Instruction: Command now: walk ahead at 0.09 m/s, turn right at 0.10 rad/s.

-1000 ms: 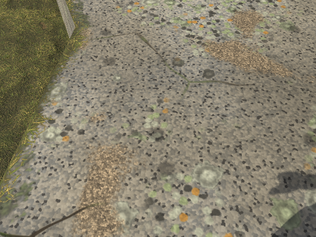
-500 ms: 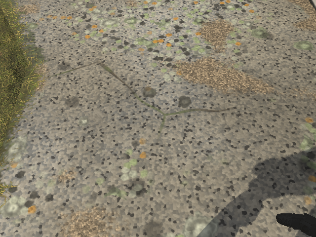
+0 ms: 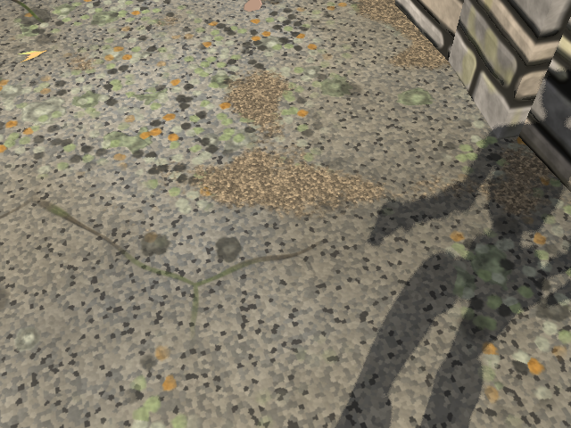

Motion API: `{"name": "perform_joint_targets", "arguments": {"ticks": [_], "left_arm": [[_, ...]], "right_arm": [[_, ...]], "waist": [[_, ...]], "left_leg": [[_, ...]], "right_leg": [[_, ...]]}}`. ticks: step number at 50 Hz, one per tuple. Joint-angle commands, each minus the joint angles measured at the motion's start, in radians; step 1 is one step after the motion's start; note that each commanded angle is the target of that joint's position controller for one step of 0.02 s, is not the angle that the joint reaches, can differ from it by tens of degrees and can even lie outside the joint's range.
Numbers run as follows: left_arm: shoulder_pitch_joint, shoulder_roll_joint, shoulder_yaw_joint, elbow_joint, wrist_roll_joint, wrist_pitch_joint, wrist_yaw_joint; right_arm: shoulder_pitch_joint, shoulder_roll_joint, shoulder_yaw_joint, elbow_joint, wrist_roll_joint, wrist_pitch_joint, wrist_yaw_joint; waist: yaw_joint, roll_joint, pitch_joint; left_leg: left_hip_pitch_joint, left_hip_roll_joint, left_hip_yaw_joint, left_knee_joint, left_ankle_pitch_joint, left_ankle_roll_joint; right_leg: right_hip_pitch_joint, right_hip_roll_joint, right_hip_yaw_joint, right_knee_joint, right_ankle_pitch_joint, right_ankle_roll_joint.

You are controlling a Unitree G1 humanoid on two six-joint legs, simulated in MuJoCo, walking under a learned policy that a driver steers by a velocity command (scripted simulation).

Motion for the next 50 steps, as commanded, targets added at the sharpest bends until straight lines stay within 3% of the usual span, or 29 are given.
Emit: {"name": "perform_joint_targets", "arguments": {"ticks": [1, 2, 3, 5, 7, 10, 12, 20, 29, 38, 39, 41, 43, 45, 46, 47, 48, 50], "left_arm": [[0.062, 0.134, 0.033, -0.048, 0.018, 0.003, 0.016], [0.038, 0.075, 0.019, -0.047, 0.009, 0.006, 0.008], [0.002, 0.07, 0.016, -0.041, 0.006, 0.008, 0.001], [-0.06, 0.095, 0.022, -0.053, -0.001, 0.005, -0.012], [-0.036, 0.107, 0.026, -0.036, 0.003, -0.004, -0.016], [-0.017, 0.093, 0.027, -0.011, -0.003, -0.012, -0.01], [-0.018, 0.089, 0.028, 0.005, -0.004, -0.01, -0.007], [-0.038, 0.085, 0.035, 0.077, -0.005, 0.0, -0.002], [-0.037, 0.087, 0.036, 0.176, -0.008, 0.007, 0.018], [-0.038, 0.081, 0.03, 0.267, -0.011, 0.013, 0.024], [-0.021, 0.076, 0.028, 0.284, -0.012, 0.015, 0.025], [-0.009, 0.092, 0.035, 0.302, -0.02, 0.015, 0.026], [-0.04, 0.086, 0.035, 0.299, -0.022, -0.003, 0.02], [-0.087, 0.046, 0.029, 0.285, -0.032, -0.037, 0.003], [-0.097, 0.042, 0.028, 0.279, -0.036, -0.051, -0.005], [-0.085, 0.044, 0.028, 0.28, -0.041, -0.062, -0.012], [-0.058, 0.039, 0.028, 0.29, -0.046, -0.071, -0.017], [0.102, 0.057, 0.045, 0.362, -0.05, -0.077, -0.019]], "right_arm": [[0.104, -0.028, 0.012, -0.034, -0.029, -0.015, 0.0], [0.056, -0.056, 0.011, -0.038, -0.025, -0.001, -0.004], [0.021, -0.073, 0.009, -0.045, -0.022, 0.014, -0.008], [0.021, -0.111, 0.002, -0.029, -0.028, 0.04, -0.014], [0.008, -0.121, 0.0, -0.02, -0.023, 0.046, -0.016], [0.007, -0.116, 0.001, -0.001, -0.016, 0.041, -0.022], [-0.002, -0.109, 0.002, 0.011, -0.014, 0.044, -0.025], [-0.014, -0.1, 0.0, 0.062, -0.014, 0.064, -0.036], [0.011, -0.088, 0.004, 0.117, -0.015, 0.054, -0.047], [0.064, -0.06, 0.013, 0.154, -0.015, 0.042, -0.05], [0.088, -0.054, 0.014, 0.165, -0.014, 0.042, -0.05], [0.089, -0.078, 0.006, 0.158, -0.005, 0.045, -0.056], [0.124, -0.093, 0.0, 0.148, 0.002, 0.035, -0.059], [0.18, -0.149, -0.02, 0.162, 0.015, 0.015, -0.058], [0.16, -0.167, -0.029, 0.159, 0.018, 0.006, -0.058], [0.139, -0.151, -0.027, 0.15, 0.017, -0.002, -0.055], [0.115, -0.134, -0.024, 0.141, 0.02, -0.007, -0.049], [0.076, -0.119, -0.022, 0.122, 0.021, -0.008, -0.036]], "waist": [[0.001, -0.171, -0.252], [0.021, -0.145, -0.229], [0.014, -0.125, -0.191], [0.01, -0.075, -0.099], [0.022, -0.042, -0.075], [0.03, -0.021, -0.122], [0.032, -0.006, -0.133], [0.027, 0.008, -0.081], [0.034, 0.008, -0.031], [0.042, 0.012, -0.002], [0.041, 0.015, -0.018], [0.045, 0.047, 0.029], [0.024, 0.068, 0.093], [0.005, 0.179, 0.138], [0.014, 0.209, 0.173], [0.031, 0.198, 0.185], [0.053, 0.187, 0.186], [0.122, 0.151, 0.125]], "left_leg": [[-0.175, 0.058, -0.043, 0.126, -0.082, -0.015], [-0.159, 0.067, -0.062, 0.103, -0.101, -0.034], [-0.137, 0.068, -0.06, 0.061, -0.036, -0.037], [-0.113, 0.067, -0.051, -0.002, 0.044, -0.03], [-0.09, 0.067, -0.05, -0.003, 0.094, -0.022], [-0.057, 0.078, -0.056, -0.003, 0.188, -0.022], [-0.043, 0.077, -0.053, -0.004, 0.201, -0.025], [-0.027, 0.072, -0.045, -0.032, 0.135, -0.023], [-0.071, 0.066, -0.039, -0.059, 0.049, -0.018], [-0.105, 0.059, -0.037, -0.076, 0.004, -0.013], [-0.101, 0.054, -0.032, -0.084, -0.082, -0.007], [-0.137, 0.062, -0.058, -0.09, -0.294, 0.035], [-0.141, 0.116, -0.145, -0.137, -0.442, 0.088], [-0.071, 0.272, -0.352, -0.261, -0.515, 0.171], [-0.073, 0.347, -0.431, -0.295, -0.484, 0.207], [-0.068, 0.359, -0.43, -0.288, -0.414, 0.208], [-0.067, 0.332, -0.377, -0.258, -0.338, 0.186], [-0.165, 0.221, -0.227, -0.128, -0.161, 0.124]], "right_leg": [[0.424, -0.27, 0.259, -0.012, 0.585, -0.218], [0.365, -0.241, 0.268, -0.035, 0.427, -0.223], [0.304, -0.191, 0.233, -0.043, 0.287, -0.182], [0.192, -0.101, 0.144, -0.038, 0.098, -0.104], [0.183, -0.07, 0.115, -0.008, 0.176, -0.077], [0.249, -0.069, 0.1, 0.043, 0.379, -0.087], [0.265, -0.068, 0.097, 0.05, 0.411, -0.093], [0.225, -0.046, 0.076, 0.016, 0.249, -0.079], [0.217, -0.025, 0.056, -0.015, 0.086, -0.056], [0.215, -0.014, 0.044, -0.031, 0.012, -0.044], [0.217, -0.002, 0.033, -0.035, -0.111, -0.044], [0.142, 0.037, -0.003, -0.007, -0.429, -0.046], [0.029, 0.05, -0.019, 0.035, -0.519, -0.046], [-0.082, 0.066, -0.098, 0.208, -0.335, -0.024], [-0.12, 0.025, -0.08, 0.276, -0.28, -0.033], [-0.126, 0.003, -0.069, 0.269, -0.291, -0.048], [-0.083, 0.0, -0.08, 0.191, -0.312, -0.06], [0.217, 0.053, -0.115, 0.022, -0.239, -0.065]]}}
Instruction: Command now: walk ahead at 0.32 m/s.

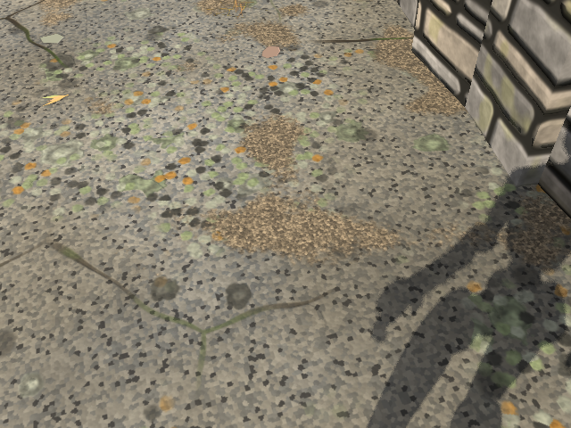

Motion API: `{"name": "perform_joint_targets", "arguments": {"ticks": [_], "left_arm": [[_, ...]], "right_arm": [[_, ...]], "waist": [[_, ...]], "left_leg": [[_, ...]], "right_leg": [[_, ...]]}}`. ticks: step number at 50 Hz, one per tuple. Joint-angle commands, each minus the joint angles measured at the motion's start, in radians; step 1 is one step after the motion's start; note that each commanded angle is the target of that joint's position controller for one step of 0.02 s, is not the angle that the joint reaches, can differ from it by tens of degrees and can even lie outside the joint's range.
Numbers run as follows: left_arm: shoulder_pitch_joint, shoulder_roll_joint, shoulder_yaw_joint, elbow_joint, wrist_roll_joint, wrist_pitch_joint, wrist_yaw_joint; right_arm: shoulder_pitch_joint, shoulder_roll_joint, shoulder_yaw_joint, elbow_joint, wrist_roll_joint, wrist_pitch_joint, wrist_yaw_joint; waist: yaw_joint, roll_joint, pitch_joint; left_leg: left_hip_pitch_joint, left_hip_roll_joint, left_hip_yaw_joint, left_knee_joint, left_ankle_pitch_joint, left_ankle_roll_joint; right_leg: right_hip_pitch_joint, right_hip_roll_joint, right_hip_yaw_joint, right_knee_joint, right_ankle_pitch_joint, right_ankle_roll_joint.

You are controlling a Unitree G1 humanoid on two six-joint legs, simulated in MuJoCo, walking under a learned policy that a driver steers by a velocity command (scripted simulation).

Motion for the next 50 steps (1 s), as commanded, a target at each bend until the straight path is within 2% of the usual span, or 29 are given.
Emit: {"name": "perform_joint_targets", "arguments": {"ticks": [1, 2, 3, 4, 5, 6, 8, 10, 14, 19, 22, 23, 24, 25, 26, 27, 28, 29, 30, 31, 33, 36, 39, 42, 46, 47, 48, 49, 50], "left_arm": [[0.158, 0.136, 0.047, 0.027, -0.002, -0.03, -0.004], [0.287, 0.243, 0.074, 0.056, -0.001, -0.033, -0.006], [0.335, 0.204, 0.051, 0.063, 0.014, -0.048, -0.019], [0.239, 0.148, 0.025, 0.043, 0.019, -0.061, -0.019], [0.171, 0.11, 0.011, 0.018, 0.02, -0.068, -0.02], [0.132, 0.103, 0.002, 0.007, 0.02, -0.069, -0.022], [0.129, 0.069, -0.016, 0.007, 0.027, -0.06, -0.018], [0.176, 0.087, -0.018, 0.021, 0.03, -0.051, -0.004], [0.198, 0.143, -0.012, 0.017, 0.032, -0.042, 0.02], [0.259, 0.152, -0.002, 0.04, 0.011, -0.037, 0.023], [0.233, 0.172, 0.01, 0.036, 0.011, -0.026, 0.022], [0.216, 0.183, 0.014, 0.031, 0.015, -0.019, 0.022], [0.202, 0.17, 0.009, 0.024, 0.021, -0.01, 0.022], [0.207, 0.141, -0.006, 0.006, 0.034, -0.006, 0.021], [0.334, -0.009, -0.045, -0.007, 0.031, -0.024, 0.011], [0.288, 0.047, -0.036, 0.002, 0.01, -0.055, 0.003], [0.194, 0.12, -0.015, -0.034, -0.02, -0.074, -0.002], [0.131, 0.139, -0.013, -0.051, -0.022, -0.082, 0.005], [0.109, 0.135, -0.005, -0.049, -0.004, -0.078, 0.015], [0.137, 0.124, 0.001, -0.038, 0.009, -0.062, 0.022], [0.181, 0.08, -0.002, -0.024, 0.015, -0.032, 0.028], [0.115, 0.074, -0.001, -0.056, 0.03, -0.012, 0.034], [0.013, 0.056, -0.012, -0.081, 0.035, -0.008, 0.028], [-0.058, 0.077, -0.011, -0.093, 0.029, 0.0, 0.024], [-0.07, 0.102, -0.003, -0.091, 0.042, -0.001, 0.022], [-0.044, 0.129, 0.005, -0.079, 0.05, -0.004, 0.025], [-0.021, 0.188, 0.017, -0.073, 0.054, -0.005, 0.031], [-0.035, 0.191, 0.014, -0.066, 0.046, 0.005, 0.035], [-0.034, 0.113, 0.0, -0.054, 0.036, 0.014, 0.03]], "right_arm": [[-0.125, -0.138, -0.022, -0.086, 0.0, -0.027, 0.01], [-0.128, -0.073, -0.007, -0.129, -0.003, -0.04, 0.006], [-0.161, -0.081, -0.01, -0.155, 0.008, -0.056, 0.003], [-0.165, -0.099, -0.018, -0.162, 0.032, -0.067, 0.013], [-0.162, -0.092, -0.017, -0.154, 0.036, -0.074, 0.023], [-0.169, -0.091, -0.023, -0.153, 0.027, -0.078, 0.027], [-0.174, -0.101, -0.038, -0.151, 0.008, -0.069, 0.033], [-0.197, -0.076, -0.037, -0.16, 0.001, -0.057, 0.041], [-0.376, -0.037, -0.018, -0.231, -0.004, -0.05, 0.045], [-0.491, -0.059, -0.011, -0.278, 0.006, -0.05, 0.066], [-0.452, -0.103, -0.027, -0.285, 0.006, -0.057, 0.077], [-0.377, -0.13, -0.042, -0.268, 0.005, -0.057, 0.076], [-0.211, -0.166, -0.067, -0.217, 0.006, -0.053, 0.071], [-0.026, -0.221, -0.088, -0.172, 0.003, -0.049, 0.062], [0.067, -0.311, -0.104, -0.142, -0.018, -0.046, 0.064], [0.037, -0.227, -0.076, -0.147, -0.012, -0.05, 0.069], [-0.064, -0.182, -0.06, -0.162, -0.01, -0.059, 0.069], [-0.167, -0.147, -0.047, -0.191, -0.017, -0.065, 0.069], [-0.236, -0.121, -0.039, -0.198, -0.03, -0.071, 0.074], [-0.264, -0.093, -0.03, -0.197, -0.04, -0.077, 0.077], [-0.245, -0.076, -0.023, -0.172, -0.045, -0.08, 0.08], [-0.226, -0.114, -0.024, -0.148, -0.048, -0.074, 0.056], [-0.213, -0.129, -0.022, -0.138, -0.043, -0.056, 0.036], [-0.171, -0.144, -0.022, -0.11, -0.038, -0.04, 0.029], [-0.187, -0.126, -0.018, -0.09, -0.016, -0.019, 0.025], [-0.151, -0.108, -0.014, -0.079, -0.015, -0.017, 0.025], [-0.09, -0.09, -0.009, -0.076, -0.036, -0.022, 0.024], [0.032, -0.048, -0.001, -0.048, -0.043, -0.024, 0.025], [0.0, -0.036, 0.005, -0.045, -0.039, -0.014, 0.017]], "waist": [[0.139, 0.001, 0.1], [0.161, -0.288, 0.022], [0.166, -0.291, -0.03], [0.11, -0.183, 0.039], [0.083, -0.134, 0.064], [0.062, -0.096, 0.092], [0.043, -0.108, 0.092], [0.045, -0.102, 0.09], [0.075, -0.094, 0.127], [0.088, -0.104, 0.159], [0.034, -0.116, 0.111], [-0.012, -0.134, 0.052], [-0.093, -0.131, -0.044], [-0.161, -0.073, -0.169], [-0.087, 0.216, -0.321], [-0.1, 0.196, -0.337], [-0.077, 0.153, -0.176], [-0.045, 0.062, -0.089], [-0.006, 0.009, -0.032], [0.034, 0.022, -0.03], [0.064, 0.025, -0.032], [0.079, 0.024, -0.02], [0.049, 0.031, -0.04], [0.018, 0.034, -0.047], [0.043, 0.023, -0.028], [0.048, -0.013, -0.038], [0.012, -0.08, -0.083], [-0.059, -0.182, -0.139], [-0.029, -0.188, -0.139]], "left_leg": [[-0.338, 0.076, -0.08, 0.02, 0.184, 0.108], [-0.542, -0.064, 0.07, 0.381, 0.136, 0.03], [-0.651, -0.096, -0.047, 0.64, -0.115, 0.029], [-0.732, -0.031, -0.109, 0.754, -0.076, 0.063], [-0.737, 0.013, -0.107, 0.765, 0.018, 0.091], [-0.742, 0.048, -0.092, 0.714, 0.105, 0.103], [-0.665, 0.081, -0.066, 0.611, 0.203, 0.092], [-0.659, 0.078, -0.029, 0.535, 0.25, 0.059], [-0.629, 0.05, 0.007, 0.243, 0.387, 0.016], [-0.561, 0.02, 0.013, 0.069, 0.463, 0.045], [-0.467, -0.01, 0.023, 0.027, 0.396, 0.091], [-0.352, -0.043, 0.048, 0.032, 0.37, 0.11], [-0.147, -0.08, 0.073, 0.035, 0.354, 0.135], [0.146, 0.029, -0.057, 0.053, 0.3, 0.182], [0.455, 0.286, -0.577, -0.099, 0.012, 0.345], [0.44, 0.315, -0.798, -0.268, -0.1, 0.344], [0.311, 0.295, -0.659, -0.277, -0.076, 0.294], [0.148, 0.264, -0.504, -0.282, 0.125, 0.27], [-0.004, 0.227, -0.369, -0.29, 0.364, 0.253], [-0.09, 0.189, -0.263, -0.293, 0.541, 0.237], [-0.168, 0.162, -0.156, -0.3, 0.781, 0.249], [-0.191, 0.144, -0.068, -0.308, 0.94, 0.265], [-0.178, 0.104, 0.0, -0.297, 0.917, 0.229], [-0.134, 0.118, -0.016, -0.288, 0.814, 0.228], [-0.091, 0.121, -0.057, -0.186, 0.662, 0.199], [-0.095, 0.081, -0.054, -0.135, 0.597, 0.157], [-0.139, 0.022, -0.028, -0.07, 0.477, 0.115], [-0.242, -0.033, -0.002, -0.057, 0.246, 0.072], [-0.247, -0.044, 0.018, -0.053, 0.142, 0.043]], "right_leg": [[0.292, -0.042, 0.103, -0.171, 0.063, -0.039], [0.465, -0.245, 0.499, -0.331, -0.051, -0.161], [0.492, -0.388, 0.803, -0.453, -0.088, -0.25], [0.443, -0.403, 0.727, -0.436, -0.091, -0.234], [0.393, -0.354, 0.596, -0.439, -0.073, -0.197], [0.353, -0.319, 0.493, -0.455, -0.018, -0.167], [0.292, -0.25, 0.332, -0.479, 0.15, -0.122], [0.281, -0.23, 0.256, -0.496, 0.272, -0.129], [0.216, -0.217, 0.172, -0.529, 0.332, -0.133], [0.263, -0.258, 0.127, -0.526, 0.353, -0.118], [0.354, -0.286, 0.106, -0.424, 0.573, -0.089], [0.361, -0.276, 0.087, -0.323, 0.758, -0.074], [0.318, -0.232, 0.051, -0.128, 0.873, -0.049], [0.128, -0.181, 0.02, 0.161, 0.699, -0.015], [-0.242, 0.02, 0.018, 0.567, 0.107, 0.052], [-0.354, 0.029, 0.176, 0.728, -0.173, 0.035], [-0.447, -0.029, 0.172, 0.781, -0.118, 0.012], [-0.413, -0.083, 0.146, 0.747, -0.03, 0.004], [-0.349, -0.122, 0.131, 0.682, 0.032, 0.011], [-0.26, -0.15, 0.136, 0.634, 0.052, 0.014], [-0.176, -0.147, 0.12, 0.568, 0.043, 0.03], [-0.199, -0.14, 0.103, 0.395, 0.136, 0.065], [-0.142, -0.121, 0.081, 0.143, 0.304, 0.075], [-0.098, -0.095, 0.079, 0.024, 0.365, 0.08], [-0.028, -0.075, 0.076, -0.145, 0.345, 0.043], [0.05, -0.089, 0.096, -0.227, 0.497, 0.025], [0.173, -0.165, 0.164, -0.186, 0.783, -0.004], [0.304, -0.226, 0.222, -0.129, 0.855, -0.088], [0.278, -0.232, 0.248, -0.141, 0.736, -0.121]]}}
Over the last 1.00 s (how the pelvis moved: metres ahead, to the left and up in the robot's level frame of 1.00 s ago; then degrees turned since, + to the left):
0.06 -0.02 -0.01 0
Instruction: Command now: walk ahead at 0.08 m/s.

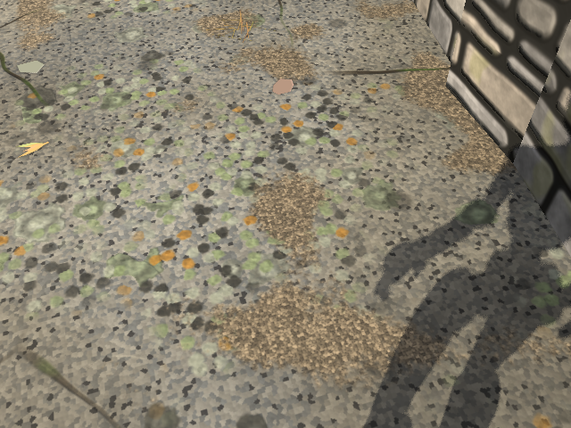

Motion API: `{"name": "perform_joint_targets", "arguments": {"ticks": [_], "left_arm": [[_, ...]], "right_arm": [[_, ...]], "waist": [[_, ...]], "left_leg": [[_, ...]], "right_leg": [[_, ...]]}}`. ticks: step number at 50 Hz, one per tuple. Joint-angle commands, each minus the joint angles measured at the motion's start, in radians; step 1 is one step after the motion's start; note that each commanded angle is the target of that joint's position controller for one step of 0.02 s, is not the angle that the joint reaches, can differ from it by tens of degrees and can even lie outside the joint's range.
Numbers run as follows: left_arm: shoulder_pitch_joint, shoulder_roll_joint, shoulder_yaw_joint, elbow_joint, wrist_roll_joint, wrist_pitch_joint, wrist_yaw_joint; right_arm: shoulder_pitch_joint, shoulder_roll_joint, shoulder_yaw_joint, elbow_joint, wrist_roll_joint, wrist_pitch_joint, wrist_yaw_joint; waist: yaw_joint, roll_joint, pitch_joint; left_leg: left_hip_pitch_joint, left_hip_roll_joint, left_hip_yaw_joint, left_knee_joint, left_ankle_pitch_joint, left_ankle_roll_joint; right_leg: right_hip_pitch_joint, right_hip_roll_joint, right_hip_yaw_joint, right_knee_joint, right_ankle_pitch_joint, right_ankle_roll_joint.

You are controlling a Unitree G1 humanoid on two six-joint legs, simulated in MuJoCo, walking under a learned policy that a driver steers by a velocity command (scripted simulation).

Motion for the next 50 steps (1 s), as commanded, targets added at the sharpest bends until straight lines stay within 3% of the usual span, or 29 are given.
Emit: {"name": "perform_joint_targets", "arguments": {"ticks": [1, 3, 4, 8, 12, 29, 30, 31, 33, 35, 36, 39, 41, 42, 43, 44, 45, 46, 48, 50], "left_arm": [[0.038, 0.093, 0.018, -0.003, -0.013, 0.012, -0.001], [-0.028, 0.106, 0.018, -0.019, -0.011, 0.014, -0.008], [-0.031, 0.118, 0.022, -0.013, -0.012, 0.01, -0.01], [-0.008, 0.111, 0.023, 0.022, -0.017, 0.004, -0.009], [-0.019, 0.11, 0.025, 0.037, -0.017, 0.017, -0.003], [-0.044, 0.091, 0.027, 0.075, -0.015, 0.054, 0.012], [-0.026, 0.081, 0.024, 0.087, -0.015, 0.055, 0.012], [-0.022, 0.087, 0.027, 0.09, -0.019, 0.057, 0.012], [-0.046, 0.1, 0.033, 0.08, -0.023, 0.046, 0.01], [-0.114, 0.08, 0.031, 0.046, -0.032, 0.014, -0.006], [-0.118, 0.08, 0.032, 0.039, -0.033, -0.002, -0.014], [-0.103, 0.065, 0.031, 0.03, -0.048, -0.034, -0.033], [0.017, 0.06, 0.04, 0.074, -0.05, -0.042, -0.039], [0.139, 0.092, 0.059, 0.117, -0.048, -0.039, -0.038], [0.284, 0.167, 0.085, 0.146, -0.045, -0.041, -0.034], [0.425, 0.255, 0.099, 0.162, -0.043, -0.044, -0.037], [0.375, 0.176, 0.063, 0.161, -0.027, -0.059, -0.042], [0.285, 0.136, 0.043, 0.132, -0.025, -0.07, -0.042], [0.189, 0.09, 0.019, 0.098, -0.019, -0.077, -0.049], [0.195, 0.075, 0.008, 0.097, -0.011, -0.072, -0.045]], "right_arm": [[0.136, -0.065, -0.007, 0.003, 0.0, 0.02, -0.015], [0.09, -0.101, -0.015, 0.003, 0.005, 0.049, -0.026], [0.091, -0.101, -0.015, 0.006, 0.002, 0.057, -0.027], [0.091, -0.091, -0.012, 0.022, 0.006, 0.058, -0.025], [0.091, -0.079, -0.01, 0.037, 0.007, 0.06, -0.024], [0.15, -0.045, 0.003, 0.08, 0.001, 0.046, -0.034], [0.175, -0.037, 0.004, 0.091, 0.002, 0.046, -0.034], [0.182, -0.049, -0.001, 0.092, 0.007, 0.047, -0.036], [0.186, -0.092, -0.015, 0.072, 0.016, 0.043, -0.041], [0.203, -0.154, -0.039, 0.066, 0.028, 0.022, -0.044], [0.191, -0.156, -0.044, 0.063, 0.027, 0.01, -0.044], [0.202, -0.116, -0.043, 0.058, 0.034, -0.013, -0.03], [0.164, -0.123, -0.044, 0.042, 0.039, -0.009, -0.018], [0.153, -0.131, -0.044, 0.033, 0.033, -0.011, -0.014], [0.119, -0.102, -0.035, 0.011, 0.034, -0.017, -0.012], [0.12, -0.03, -0.016, -0.033, 0.028, -0.034, -0.016], [0.069, -0.052, -0.026, -0.055, 0.045, -0.05, -0.013], [0.051, -0.066, -0.031, -0.067, 0.066, -0.058, -0.004], [0.038, -0.073, -0.044, -0.062, 0.058, -0.062, -0.002], [0.053, -0.077, -0.057, -0.056, 0.046, -0.045, -0.001]], "waist": [[-0.014, -0.124, -0.122], [-0.009, -0.079, -0.073], [-0.009, -0.069, -0.076], [0.006, -0.028, -0.108], [0.01, -0.004, -0.093], [0.024, 0.003, 0.025], [0.022, 0.008, 0.011], [0.023, 0.023, 0.036], [0.006, 0.072, 0.101], [-0.015, 0.167, 0.181], [-0.01, 0.171, 0.208], [0.003, 0.132, 0.211], [0.066, 0.118, 0.155], [0.115, 0.109, 0.091], [0.176, -0.025, 0.028], [0.199, -0.293, -0.081], [0.161, -0.205, -0.071], [0.119, -0.144, 0.007], [0.067, -0.051, 0.066], [0.041, -0.069, 0.066]], "left_leg": [[-0.159, 0.066, -0.044, -0.006, 0.019, -0.025], [-0.123, 0.068, -0.045, -0.033, 0.06, -0.02], [-0.101, 0.073, -0.048, -0.036, 0.089, -0.017], [-0.06, 0.088, -0.054, -0.022, 0.215, -0.016], [-0.062, 0.09, -0.05, -0.017, 0.22, -0.022], [-0.154, 0.1, -0.052, -0.081, 0.007, -0.013], [-0.151, 0.099, -0.053, -0.099, -0.095, -0.007], [-0.169, 0.105, -0.067, -0.115, -0.209, 0.011], [-0.175, 0.162, -0.159, -0.17, -0.416, 0.074], [-0.109, 0.335, -0.37, -0.291, -0.476, 0.161], [-0.072, 0.392, -0.415, -0.297, -0.413, 0.186], [0.048, 0.372, -0.338, -0.227, -0.159, 0.162], [-0.076, 0.285, -0.216, -0.138, -0.014, 0.116], [-0.148, 0.239, -0.166, -0.032, 0.178, 0.096], [-0.276, 0.146, -0.052, 0.255, 0.323, 0.036], [-0.501, 0.01, 0.005, 0.642, -0.025, -0.034], [-0.59, 0.029, -0.146, 0.835, -0.212, -0.012], [-0.648, 0.085, -0.167, 0.894, -0.152, 0.022], [-0.622, 0.167, -0.141, 0.797, 0.02, 0.053], [-0.535, 0.193, -0.12, 0.703, 0.089, 0.043]], "right_leg": [[0.314, -0.154, 0.186, -0.027, 0.335, -0.173], [0.231, -0.098, 0.132, -0.031, 0.25, -0.128], [0.224, -0.083, 0.114, -0.022, 0.265, -0.116], [0.266, -0.057, 0.078, 0.028, 0.396, -0.112], [0.271, -0.05, 0.07, 0.036, 0.381, -0.119], [0.241, -0.013, 0.05, -0.022, 0.06, -0.076], [0.245, -0.001, 0.039, -0.026, -0.063, -0.073], [0.216, 0.02, 0.02, -0.013, -0.218, -0.069], [0.086, 0.066, -0.027, 0.067, -0.426, -0.059], [-0.083, 0.065, -0.076, 0.247, -0.285, -0.05], [-0.153, 0.022, -0.05, 0.305, -0.266, -0.059], [-0.21, -0.017, -0.049, 0.243, -0.335, -0.077], [0.095, 0.054, -0.13, 0.072, -0.212, -0.074], [0.283, 0.09, -0.134, 0.063, -0.154, -0.078], [0.45, -0.04, 0.094, -0.038, -0.209, -0.142], [0.626, -0.288, 0.576, -0.237, -0.301, -0.296], [0.585, -0.354, 0.71, -0.295, -0.324, -0.317], [0.511, -0.341, 0.592, -0.284, -0.32, -0.287], [0.39, -0.259, 0.367, -0.312, -0.233, -0.218], [0.321, -0.194, 0.231, -0.341, -0.12, -0.184]]}}
Over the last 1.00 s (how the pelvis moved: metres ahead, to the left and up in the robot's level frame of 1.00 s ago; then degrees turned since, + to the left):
0.42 0.05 0.01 0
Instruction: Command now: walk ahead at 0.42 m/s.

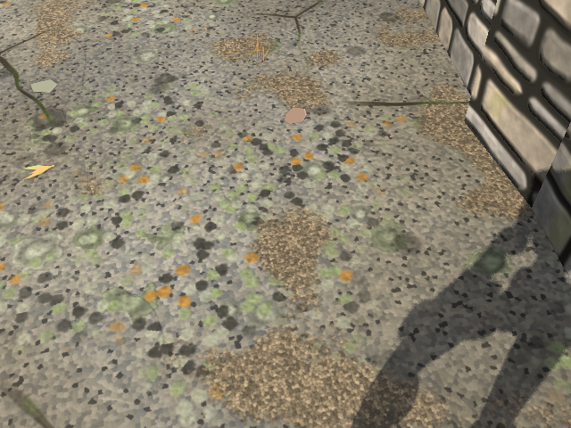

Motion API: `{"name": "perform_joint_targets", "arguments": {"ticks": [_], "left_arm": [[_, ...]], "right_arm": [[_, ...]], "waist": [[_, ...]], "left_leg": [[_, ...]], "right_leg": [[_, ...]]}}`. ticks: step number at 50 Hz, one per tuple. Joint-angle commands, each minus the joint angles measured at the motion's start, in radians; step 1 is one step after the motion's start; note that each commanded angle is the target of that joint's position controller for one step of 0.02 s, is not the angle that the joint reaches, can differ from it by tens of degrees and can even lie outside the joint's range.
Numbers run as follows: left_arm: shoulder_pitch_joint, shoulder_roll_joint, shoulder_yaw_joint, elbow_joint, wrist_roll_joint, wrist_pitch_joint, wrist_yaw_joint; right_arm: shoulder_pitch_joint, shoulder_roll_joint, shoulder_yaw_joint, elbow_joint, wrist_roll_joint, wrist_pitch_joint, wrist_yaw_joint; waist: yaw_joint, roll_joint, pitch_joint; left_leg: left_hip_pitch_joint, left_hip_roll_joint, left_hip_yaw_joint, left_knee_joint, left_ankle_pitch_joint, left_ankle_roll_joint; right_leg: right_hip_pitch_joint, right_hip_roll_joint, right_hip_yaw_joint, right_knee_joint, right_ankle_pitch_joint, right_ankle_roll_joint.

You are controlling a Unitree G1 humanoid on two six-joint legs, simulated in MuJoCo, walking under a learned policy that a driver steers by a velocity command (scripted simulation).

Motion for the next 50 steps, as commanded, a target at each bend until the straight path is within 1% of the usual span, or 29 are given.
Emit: {"name": "perform_joint_targets", "arguments": {"ticks": [1, 4, 7, 13, 15, 16, 17, 18, 19, 20, 21, 22, 23, 24, 26, 27, 29, 31, 34, 37, 39, 40, 41, 42, 43, 44, 46, 48, 50], "left_arm": [[0.025, 0.095, -0.004, -0.034, 0.01, -0.009, 0.008], [0.072, 0.137, 0.0, -0.031, 0.012, -0.004, 0.029], [0.092, 0.148, 0.003, -0.043, 0.012, 0.003, 0.041], [0.171, 0.151, 0.016, -0.029, -0.008, 0.017, 0.043], [0.158, 0.166, 0.026, -0.033, -0.01, 0.023, 0.044], [0.141, 0.18, 0.03, -0.039, -0.009, 0.026, 0.043], [0.123, 0.189, 0.033, -0.045, -0.006, 0.033, 0.043], [0.112, 0.172, 0.027, -0.052, -0.001, 0.039, 0.043], [0.129, 0.133, 0.009, -0.077, 0.015, 0.041, 0.041], [0.254, -0.021, -0.031, -0.083, 0.003, 0.017, 0.03], [0.169, 0.079, -0.009, -0.084, -0.026, -0.011, 0.026], [0.082, 0.13, 0.005, -0.113, -0.045, -0.025, 0.026], [0.049, 0.139, 0.007, -0.117, -0.035, -0.027, 0.036], [0.033, 0.137, 0.018, -0.112, -0.016, -0.018, 0.047], [0.083, 0.099, 0.021, -0.1, -0.012, 0.015, 0.053], [0.091, 0.08, 0.019, -0.099, -0.01, 0.028, 0.055], [0.055, 0.077, 0.021, -0.118, 0.001, 0.043, 0.06], [-0.007, 0.073, 0.016, -0.141, 0.01, 0.051, 0.061], [-0.097, 0.075, 0.011, -0.158, 0.006, 0.059, 0.055], [-0.152, 0.098, 0.015, -0.167, 0.005, 0.07, 0.055], [-0.15, 0.103, 0.018, -0.163, 0.013, 0.069, 0.053], [-0.133, 0.113, 0.022, -0.153, 0.022, 0.066, 0.053], [-0.113, 0.156, 0.032, -0.146, 0.028, 0.063, 0.057], [-0.125, 0.206, 0.038, -0.15, 0.024, 0.066, 0.062], [-0.136, 0.152, 0.027, -0.134, 0.016, 0.073, 0.06], [-0.167, 0.107, 0.021, -0.134, 0.004, 0.079, 0.053], [-0.203, 0.104, 0.018, -0.142, 0.011, 0.078, 0.046], [-0.186, 0.119, 0.023, -0.124, 0.009, 0.069, 0.046], [-0.177, 0.111, 0.022, -0.11, 0.006, 0.067, 0.048]], "right_arm": [[-0.024, -0.062, -0.025, -0.059, -0.007, -0.001, 0.004], [-0.136, -0.046, -0.024, -0.105, -0.018, 0.01, 0.004], [-0.257, -0.03, -0.012, -0.146, -0.018, 0.009, 0.013], [-0.407, -0.039, 0.002, -0.202, -0.008, -0.002, 0.047], [-0.395, -0.063, -0.004, -0.212, -0.007, -0.007, 0.057], [-0.351, -0.087, -0.014, -0.206, -0.007, -0.009, 0.058], [-0.252, -0.119, -0.032, -0.182, -0.009, -0.009, 0.056], [-0.068, -0.162, -0.058, -0.124, -0.007, -0.007, 0.05], [0.114, -0.239, -0.079, -0.085, -0.019, -0.003, 0.039], [0.166, -0.288, -0.081, -0.061, -0.034, -0.003, 0.048], [0.116, -0.2, -0.053, -0.073, -0.033, -0.009, 0.051], [0.01, -0.16, -0.039, -0.091, -0.034, -0.015, 0.049], [-0.086, -0.13, -0.025, -0.116, -0.039, -0.021, 0.049], [-0.137, -0.098, -0.018, -0.118, -0.046, -0.026, 0.054], [-0.14, -0.059, -0.005, -0.095, -0.062, -0.029, 0.058], [-0.13, -0.064, -0.003, -0.083, -0.065, -0.029, 0.054], [-0.126, -0.092, -0.003, -0.069, -0.068, -0.027, 0.037], [-0.138, -0.101, -0.001, -0.067, -0.065, -0.015, 0.018], [-0.104, -0.128, -0.003, -0.05, -0.06, 0.003, 0.005], [-0.083, -0.122, 0.001, -0.029, -0.054, 0.02, 0.003], [-0.097, -0.109, 0.005, -0.023, -0.04, 0.031, 0.0], [-0.079, -0.094, 0.009, -0.015, -0.032, 0.034, -0.001], [-0.035, -0.073, 0.015, -0.009, -0.042, 0.033, -0.002], [0.063, -0.063, 0.013, 0.006, -0.059, 0.029, 0.0], [0.103, -0.024, 0.022, 0.02, -0.057, 0.035, -0.006], [0.045, -0.041, 0.021, 0.011, -0.055, 0.047, -0.012], [-0.021, -0.083, 0.012, 0.004, -0.043, 0.069, -0.02], [-0.016, -0.083, 0.012, 0.008, -0.047, 0.079, -0.021], [-0.02, -0.08, 0.012, 0.013, -0.044, 0.078, -0.02]], "waist": [[-0.015, -0.094, 0.067], [-0.002, -0.069, 0.095], [0.023, -0.085, 0.109], [0.047, -0.09, 0.143], [0.018, -0.104, 0.122], [-0.014, -0.122, 0.084], [-0.073, -0.138, 0.015], [-0.158, -0.131, -0.092], [-0.204, -0.013, -0.237], [-0.112, 0.266, -0.387], [-0.138, 0.178, -0.33], [-0.113, 0.136, -0.184], [-0.073, 0.031, -0.128], [-0.04, -0.006, -0.087], [0.009, 0.027, -0.083], [0.021, 0.031, -0.074], [0.037, 0.033, -0.064], [0.035, 0.037, -0.069], [-0.004, 0.047, -0.087], [-0.022, 0.05, -0.064], [-0.002, 0.042, -0.05], [0.009, 0.019, -0.05], [-0.007, -0.035, -0.07], [-0.082, -0.124, -0.101], [-0.099, -0.196, -0.12], [-0.078, -0.171, -0.085], [-0.055, -0.106, -0.048], [-0.053, -0.093, -0.068], [-0.047, -0.076, -0.082]], "left_leg": [[-0.233, 0.086, -0.032, -0.065, 0.105, -0.001], [-0.299, 0.087, -0.013, -0.216, 0.191, -0.046], [-0.281, 0.066, 0.007, -0.413, 0.305, -0.063], [-0.249, 0.031, 0.025, -0.598, 0.337, -0.029], [-0.192, 0.013, 0.032, -0.635, 0.281, -0.001], [-0.108, -0.013, 0.05, -0.641, 0.252, 0.016], [0.033, -0.051, 0.078, -0.64, 0.234, 0.038], [0.271, -0.08, 0.096, -0.637, 0.23, 0.065], [0.591, 0.109, -0.134, -0.619, 0.178, 0.126], [0.847, 0.329, -0.675, -0.815, -0.107, 0.283], [0.79, 0.316, -0.745, -0.914, -0.073, 0.249], [0.652, 0.299, -0.563, -0.896, 0.146, 0.21], [0.491, 0.269, -0.401, -0.887, 0.404, 0.19], [0.357, 0.225, -0.275, -0.893, 0.582, 0.173], [0.243, 0.184, -0.158, -0.92, 0.73, 0.164], [0.208, 0.175, -0.12, -0.932, 0.786, 0.173], [0.181, 0.161, -0.068, -0.945, 0.856, 0.186], [0.181, 0.135, -0.014, -0.943, 0.854, 0.17], [0.203, 0.12, 0.011, -0.942, 0.777, 0.147], [0.233, 0.137, -0.022, -0.927, 0.621, 0.146], [0.238, 0.13, -0.037, -0.873, 0.512, 0.124], [0.233, 0.098, -0.035, -0.834, 0.433, 0.089], [0.211, 0.05, -0.019, -0.781, 0.335, 0.044], [0.14, -0.021, 0.014, -0.747, 0.163, 0.006], [0.127, -0.046, 0.039, -0.76, 0.046, -0.024], [0.175, -0.046, 0.045, -0.782, 0.048, -0.037], [0.181, -0.039, 0.042, -0.775, 0.083, -0.03], [0.204, -0.027, 0.034, -0.769, 0.143, -0.028], [0.222, -0.019, 0.031, -0.757, 0.205, -0.03]], "right_leg": [[0.093, -0.252, 0.284, -0.305, 0.083, -0.128], [0.096, -0.257, 0.238, -0.336, 0.175, -0.147], [0.085, -0.241, 0.181, -0.35, 0.209, -0.137], [0.191, -0.284, 0.126, -0.313, 0.253, -0.122], [0.242, -0.305, 0.117, -0.259, 0.358, -0.107], [0.256, -0.306, 0.107, -0.199, 0.518, -0.096], [0.253, -0.289, 0.082, -0.074, 0.706, -0.079], [0.182, -0.238, 0.044, 0.139, 0.778, -0.049], [-0.058, -0.177, 0.009, 0.476, 0.487, -0.013], [-0.399, 0.03, 0.079, 0.812, -0.253, 0.04], [-0.495, 0.002, 0.216, 0.941, -0.306, 0.025], [-0.55, -0.042, 0.188, 0.975, -0.244, 0.016], [-0.489, -0.099, 0.163, 0.936, -0.158, 0.018], [-0.422, -0.131, 0.151, 0.875, -0.122, 0.024], [-0.306, -0.155, 0.15, 0.796, -0.105, 0.024], [-0.286, -0.153, 0.141, 0.757, -0.098, 0.029], [-0.292, -0.149, 0.133, 0.644, -0.036, 0.048], [-0.279, -0.152, 0.124, 0.469, 0.06, 0.065], [-0.215, -0.124, 0.099, 0.29, 0.178, 0.075], [-0.196, -0.111, 0.103, 0.196, 0.161, 0.07], [-0.145, -0.098, 0.092, 0.09, 0.171, 0.049], [-0.085, -0.096, 0.095, -0.002, 0.268, 0.033], [0.001, -0.149, 0.149, -0.018, 0.491, 0.014], [0.101, -0.209, 0.198, 0.038, 0.631, -0.032], [0.097, -0.229, 0.227, 0.036, 0.532, -0.084], [0.017, -0.197, 0.222, 0.016, 0.388, -0.071], [-0.028, -0.141, 0.169, 0.021, 0.34, -0.023], [-0.007, -0.128, 0.153, 0.04, 0.396, -0.018], [0.014, -0.123, 0.146, 0.063, 0.468, -0.025]]}}
Over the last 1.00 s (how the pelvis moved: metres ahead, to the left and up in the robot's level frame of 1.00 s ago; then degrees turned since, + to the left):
0.11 -0.06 0.01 0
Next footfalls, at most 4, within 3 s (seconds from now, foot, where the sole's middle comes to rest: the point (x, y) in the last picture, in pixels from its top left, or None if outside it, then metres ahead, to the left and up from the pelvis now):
0.36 left None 0.38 0.16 -0.78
0.82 right None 0.49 -0.06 -0.78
2.78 left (246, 309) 0.84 0.18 -0.78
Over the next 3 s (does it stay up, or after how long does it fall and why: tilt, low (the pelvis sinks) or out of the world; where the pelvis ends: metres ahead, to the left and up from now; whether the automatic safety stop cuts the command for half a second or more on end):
stays up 0.81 0.12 0.00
